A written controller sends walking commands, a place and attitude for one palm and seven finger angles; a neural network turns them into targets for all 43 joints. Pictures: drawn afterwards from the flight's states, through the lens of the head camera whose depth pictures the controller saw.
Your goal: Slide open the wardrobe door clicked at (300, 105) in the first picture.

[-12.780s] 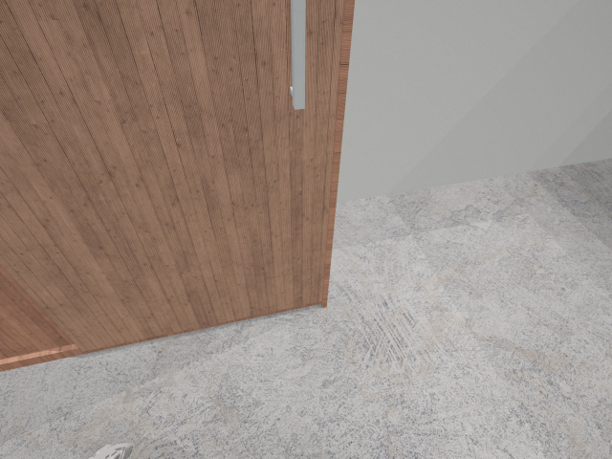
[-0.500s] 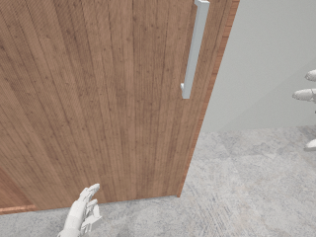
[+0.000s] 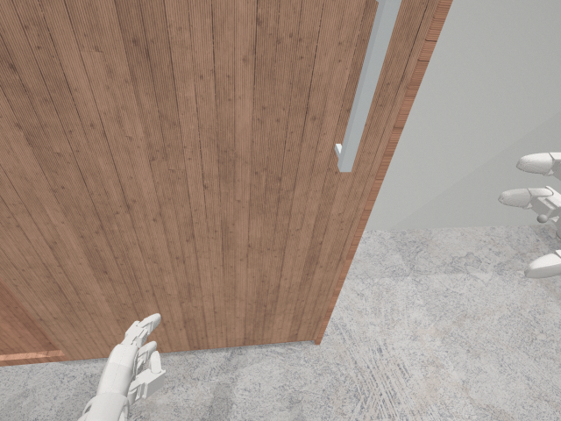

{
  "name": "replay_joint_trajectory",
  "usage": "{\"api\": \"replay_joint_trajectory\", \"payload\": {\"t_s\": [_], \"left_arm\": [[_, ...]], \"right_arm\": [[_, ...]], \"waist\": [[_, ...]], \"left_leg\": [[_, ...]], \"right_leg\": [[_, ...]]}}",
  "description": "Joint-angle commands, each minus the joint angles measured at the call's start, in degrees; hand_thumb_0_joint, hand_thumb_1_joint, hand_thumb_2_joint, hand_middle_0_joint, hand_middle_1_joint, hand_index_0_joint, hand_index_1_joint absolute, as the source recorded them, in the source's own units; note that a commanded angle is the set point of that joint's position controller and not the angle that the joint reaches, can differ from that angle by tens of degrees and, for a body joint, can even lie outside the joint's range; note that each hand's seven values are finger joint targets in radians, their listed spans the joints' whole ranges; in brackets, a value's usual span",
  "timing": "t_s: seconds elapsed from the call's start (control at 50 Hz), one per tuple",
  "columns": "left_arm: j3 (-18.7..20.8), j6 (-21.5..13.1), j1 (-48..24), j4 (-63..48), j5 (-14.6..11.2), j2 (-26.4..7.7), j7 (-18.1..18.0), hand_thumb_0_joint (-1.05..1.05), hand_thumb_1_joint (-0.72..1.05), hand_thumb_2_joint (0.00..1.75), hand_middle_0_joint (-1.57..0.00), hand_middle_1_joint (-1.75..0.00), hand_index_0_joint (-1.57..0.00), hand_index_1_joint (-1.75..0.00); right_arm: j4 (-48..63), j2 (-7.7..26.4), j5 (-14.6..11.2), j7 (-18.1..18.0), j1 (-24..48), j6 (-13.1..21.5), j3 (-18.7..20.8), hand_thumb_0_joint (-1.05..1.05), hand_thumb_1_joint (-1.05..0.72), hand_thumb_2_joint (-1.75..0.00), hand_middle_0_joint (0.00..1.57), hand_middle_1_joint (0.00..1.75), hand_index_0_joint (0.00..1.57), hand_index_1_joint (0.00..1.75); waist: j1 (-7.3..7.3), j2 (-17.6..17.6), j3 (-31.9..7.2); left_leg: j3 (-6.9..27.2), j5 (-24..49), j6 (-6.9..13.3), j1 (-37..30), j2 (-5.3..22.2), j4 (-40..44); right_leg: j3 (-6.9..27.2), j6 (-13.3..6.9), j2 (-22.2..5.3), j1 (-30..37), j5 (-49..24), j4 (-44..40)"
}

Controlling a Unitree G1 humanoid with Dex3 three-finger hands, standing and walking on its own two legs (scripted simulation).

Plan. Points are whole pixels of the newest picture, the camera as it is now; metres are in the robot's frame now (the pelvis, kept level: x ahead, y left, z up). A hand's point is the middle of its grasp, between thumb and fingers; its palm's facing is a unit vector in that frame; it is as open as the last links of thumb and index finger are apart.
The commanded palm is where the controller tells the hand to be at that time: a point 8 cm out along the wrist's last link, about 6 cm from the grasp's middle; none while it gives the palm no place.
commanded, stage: move the hooked fingers beside the handle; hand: right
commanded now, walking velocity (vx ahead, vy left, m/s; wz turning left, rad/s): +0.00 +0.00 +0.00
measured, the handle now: (359, 90) +0.54 -0.11 +0.25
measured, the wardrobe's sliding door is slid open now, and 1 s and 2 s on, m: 0.00 0.00 0.00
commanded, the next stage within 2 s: none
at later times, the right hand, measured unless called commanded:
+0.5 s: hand (481, 172) +0.34 -0.22 +0.25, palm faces -0.13 +0.99 -0.09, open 14.0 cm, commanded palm +0.31 -0.29 +0.25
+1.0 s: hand (455, 149) +0.39 -0.21 +0.25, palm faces -0.04 +1.00 -0.06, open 14.0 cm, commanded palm +0.37 -0.26 +0.24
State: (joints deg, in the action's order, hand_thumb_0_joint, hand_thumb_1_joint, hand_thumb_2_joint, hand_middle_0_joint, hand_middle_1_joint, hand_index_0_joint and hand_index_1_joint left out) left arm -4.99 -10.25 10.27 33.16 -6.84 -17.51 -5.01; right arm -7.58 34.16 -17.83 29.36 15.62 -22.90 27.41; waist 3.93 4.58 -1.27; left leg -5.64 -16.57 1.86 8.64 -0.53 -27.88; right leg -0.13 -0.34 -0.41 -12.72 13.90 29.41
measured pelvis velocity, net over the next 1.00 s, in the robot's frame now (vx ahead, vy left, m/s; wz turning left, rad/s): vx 0.01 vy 0.00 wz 0.01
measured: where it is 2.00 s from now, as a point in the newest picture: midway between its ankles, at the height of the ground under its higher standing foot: outside the picture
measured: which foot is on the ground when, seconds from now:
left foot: down 0.00-1.00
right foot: down 0.00-1.00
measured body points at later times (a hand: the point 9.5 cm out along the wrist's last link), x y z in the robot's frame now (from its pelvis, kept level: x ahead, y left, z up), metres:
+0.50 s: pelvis +0.01 -0.01 +0.00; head -0.01 +0.01 +0.45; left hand +0.21 +0.20 -0.06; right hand +0.34 -0.28 +0.26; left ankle -0.01 +0.09 -0.74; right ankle +0.02 -0.12 -0.74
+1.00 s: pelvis +0.01 +0.00 +0.00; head -0.01 +0.02 +0.45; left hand +0.20 +0.23 -0.07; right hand +0.39 -0.27 +0.25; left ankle -0.01 +0.09 -0.74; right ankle +0.02 -0.12 -0.74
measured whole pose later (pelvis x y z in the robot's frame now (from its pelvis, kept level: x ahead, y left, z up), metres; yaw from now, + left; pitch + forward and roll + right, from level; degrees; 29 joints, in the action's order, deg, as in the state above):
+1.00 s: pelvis +0.01 +0.00 +0.00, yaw +1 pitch -1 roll +0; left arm -4.8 -6.1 10.9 34.8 -5.7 -15.1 -5.3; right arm -21.6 27.7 -14.1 19.4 34.3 -20.8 18.3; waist 0.4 2.7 -2.6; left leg -4.6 -16.6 1.8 8.6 0.0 -26.4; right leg -1.1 -0.6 0.2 -11.6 13.5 26.4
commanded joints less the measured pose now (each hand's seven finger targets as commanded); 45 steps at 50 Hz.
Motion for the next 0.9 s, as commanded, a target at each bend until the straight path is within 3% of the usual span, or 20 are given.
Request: {"api": "replay_joint_trajectory", "payload": {"t_s": [0.0,0.04,0.1,0.12,0.16,0.2,0.28,0.3,0.36,0.4,0.44,0.48,0.5,0.52,0.56,0.6,0.66,0.72,0.78,0.88], "left_arm": [[1.79,-4.15,-9.93,-11.61,0.66,-4.45,-0.25,0.0,0.9,0.9,-0.2,-0.3,-0.2,-0.3],[1.68,-4.48,-9.51,-11.3,1.11,-3.92,-0.28,0.0,0.9,0.9,-0.2,-0.3,-0.2,-0.3],[1.96,-3.82,-8.05,-8.58,1.01,-4.67,0.05,0.0,0.9,0.9,-0.2,-0.3,-0.2,-0.3],[1.74,-3.63,-8.47,-8.14,0.72,-4.8,0.1,0.0,0.9,0.9,-0.2,-0.3,-0.2,-0.3],[1.8,-3.16,-8.12,-7.76,0.18,-5.17,-0.15,0.0,0.9,0.9,-0.2,-0.3,-0.2,-0.3],[2.02,-2.9,-7.84,-8.14,-0.28,-5.13,-0.42,0.0,0.9,0.9,-0.2,-0.3,-0.2,-0.3],[2.01,-3.68,-8.27,-9.92,-0.13,-4.48,-0.82,0.0,0.9,0.9,-0.2,-0.3,-0.2,-0.3],[1.63,-3.85,-8.37,-9.88,0.22,-3.87,-0.79,0.0,0.9,0.9,-0.2,-0.3,-0.2,-0.3],[1.65,-4.1,-8.24,-9.19,1.28,-3.95,-0.72,0.0,0.9,0.9,-0.2,-0.3,-0.2,-0.3],[1.53,-3.41,-7.82,-7.9,1.81,-4.13,-0.18,0.0,0.9,0.9,-0.2,-0.3,-0.2,-0.3],[1.67,-2.15,-8.29,-7.5,1.59,-4.17,0.12,0.0,0.9,0.9,-0.2,-0.3,-0.2,-0.3],[1.96,-0.87,-8.58,-7.88,1.26,-4.24,0.47,0.0,0.9,0.9,-0.2,-0.3,-0.2,-0.3],[2.18,-0.15,-8.55,-8.25,1.05,-4.4,0.79,0.0,0.9,0.9,-0.2,-0.3,-0.2,-0.3],[2.22,0.38,-8.71,-8.63,0.82,-4.56,0.87,0.0,0.9,0.9,-0.2,-0.3,-0.2,-0.3],[2.62,0.74,-8.27,-9.52,0.56,-4.66,0.8,0.0,0.9,0.9,-0.2,-0.3,-0.2,-0.3],[2.63,0.62,-8.1,-10.16,0.46,-4.29,0.39,0.0,0.9,0.9,-0.2,-0.3,-0.2,-0.3],[2.82,-0.36,-7.58,-9.59,0.83,-4.51,-0.6,0.0,0.9,0.9,-0.2,-0.3,-0.2,-0.3],[2.54,-0.84,-7.13,-7.77,1.02,-4.36,-1.27,0.0,0.9,0.9,-0.2,-0.3,-0.2,-0.3],[2.59,-0.57,-6.33,-6.06,1.16,-4.65,-1.48,0.0,0.9,0.9,-0.2,-0.3,-0.2,-0.3],[3.02,1.0,-5.89,-6.36,1.19,-4.83,-0.78,0.0,0.9,0.9,-0.2,-0.3,-0.2,-0.3]], "right_arm": [[23.18,21.14,-4.09,2.1,17.06,8.81,10.17,0.0,0.5,-0.3,0.3,1.2,0.3,1.2],[22.68,22.27,-5.1,1.26,15.39,10.85,14.09,0.0,0.5,-0.3,0.3,1.2,0.3,1.2],[12.45,20.37,-5.09,-0.3,14.65,9.18,13.43,0.0,0.5,-0.3,0.3,1.2,0.3,1.2],[9.2,17.19,-4.51,-0.49,16.73,7.44,10.07,0.0,0.5,-0.3,0.3,1.2,0.3,1.2],[5.12,12.79,-2.81,-0.88,21.02,3.87,3.33,0.0,0.5,-0.3,0.3,1.2,0.3,1.2],[4.12,8.08,-1.01,-0.81,24.67,1.66,-4.21,0.0,0.5,-0.3,0.3,1.2,0.3,1.2],[15.33,6.59,0.62,-1.02,34.07,4.6,-8.5,0.0,0.5,-0.3,0.3,1.2,0.3,1.2],[17.84,6.6,-0.13,-1.43,34.15,6.44,-8.2,0.0,0.5,-0.3,0.3,1.2,0.3,1.2],[18.24,13.23,-1.8,-3.08,32.28,10.57,1.98,0.0,0.5,-0.3,0.3,1.2,0.3,1.2],[12.07,16.38,-2.24,-4.87,27.81,10.23,6.95,0.0,0.5,-0.3,0.3,1.2,0.3,1.2],[6.54,16.52,-0.93,-6.93,26.4,7.4,8.03,0.0,0.5,-0.3,0.3,1.2,0.3,1.2],[3.89,13.03,0.64,-8.34,25.25,3.85,4.38,0.0,0.5,-0.3,0.3,1.2,0.3,1.2],[3.34,13.38,1.3,-8.6,24.43,2.28,3.96,0.0,0.5,-0.3,0.3,1.2,0.3,1.2],[3.28,11.7,1.83,-8.36,25.25,1.09,1.78,0.0,0.5,-0.3,0.3,1.2,0.3,1.2],[5.71,8.39,2.22,-7.15,27.33,0.59,-2.46,0.0,0.5,-0.3,0.3,1.2,0.3,1.2],[8.82,4.93,1.3,-5.78,29.17,2.22,-6.19,0.0,0.5,-0.3,0.3,1.2,0.3,1.2],[12.52,7.67,0.16,-4.71,36.22,6.41,-4.29,0.0,0.5,-0.3,0.3,1.2,0.3,1.2],[12.17,7.73,0.25,-6.25,43.14,9.05,-5.06,0.0,0.5,-0.3,0.3,1.2,0.3,1.2],[4.79,8.65,1.36,-8.78,42.31,8.21,-3.45,0.0,0.5,-0.3,0.3,1.2,0.3,1.2],[-1.93,9.12,3.23,-10.6,40.19,5.37,-3.36,0.0,0.5,-0.3,0.3,1.2,0.3,1.2]], "waist": [[0.16,-2.89,-18.04],[0.68,-1.43,-18.46],[0.42,-1.01,-9.1],[-0.61,0.89,-4.84],[-2.03,3.97,-1.46],[-3.16,2.24,-1.12],[-4.04,2.71,-12.38],[-3.95,0.17,-14.07],[-1.52,-1.36,-20.74],[0.48,-3.12,-18.49],[0.77,-2.83,-13.39],[0.24,-0.49,-9.97],[0.75,-0.68,-10.0],[-0.23,-0.14,-9.23],[-1.8,0.37,-11.22],[-2.91,-2.91,-13.08],[-3.49,-1.47,-16.85],[-4.27,1.48,-16.07],[-3.68,1.43,-12.79],[-2.66,-1.19,-14.84]], "left_leg": [[5.68,18.92,-2.42,-2.51,1.49,4.09],[4.7,20.21,-1.74,-3.01,1.09,3.81],[3.69,16.22,-1.42,1.72,0.76,5.56],[3.9,13.91,-1.44,4.89,0.89,6.17],[2.95,8.81,-1.1,8.45,0.83,6.63],[3.33,7.06,-1.11,9.4,0.98,6.85],[2.96,9.19,-0.51,7.21,0.82,4.95],[2.88,10.18,-0.36,5.95,0.63,4.9],[2.7,14.96,0.11,0.92,0.47,3.93],[2.51,17.15,0.17,-1.08,0.5,4.0],[2.25,16.69,-0.01,-0.16,0.95,4.1],[2.19,16.43,-0.11,1.55,1.3,4.23],[2.48,17.29,0.05,0.45,1.35,4.55],[2.56,18.77,-0.12,1.1,1.46,4.36],[2.76,19.58,-0.19,2.07,1.36,4.12],[2.72,20.01,-0.29,2.11,1.07,4.24],[3.18,19.36,-0.24,2.36,0.79,4.16],[3.2,16.05,-0.02,4.05,0.77,4.97],[3.0,15.21,0.24,4.1,1.0,5.22],[3.34,20.01,0.11,0.7,1.51,4.49]], "right_leg": [[3.09,-2.54,1.62,10.79,-13.07,-1.39],[2.89,-2.55,1.73,11.12,-13.79,-2.0],[3.01,-2.05,1.17,7.98,-11.05,-3.26],[2.87,-1.92,1.07,6.95,-9.02,-3.76],[3.4,-1.48,0.96,6.57,-5.51,-5.08],[3.83,-1.58,0.7,6.94,-4.31,-5.07],[4.7,-2.25,1.3,13.37,-6.8,-3.99],[4.86,-2.24,1.05,14.15,-8.07,-3.76],[5.13,-2.04,1.32,16.21,-12.88,-3.95],[4.63,-1.83,1.39,12.42,-14.51,-4.2],[3.59,-1.75,1.08,8.31,-13.45,-5.4],[2.85,-1.38,0.77,6.88,-13.2,-5.81],[2.57,-1.35,0.74,6.46,-14.24,-5.67],[2.25,-1.41,0.62,6.62,-15.09,-5.47],[2.29,-1.63,0.55,8.96,-15.68,-4.49],[2.47,-2.08,0.34,10.9,-16.01,-3.58],[3.12,-2.46,0.84,14.36,-15.2,-3.23],[3.56,-2.18,0.89,15.08,-13.14,-3.82],[3.63,-1.88,0.94,12.57,-12.64,-4.6],[2.72,-1.94,1.02,10.63,-15.69,-4.36]]}}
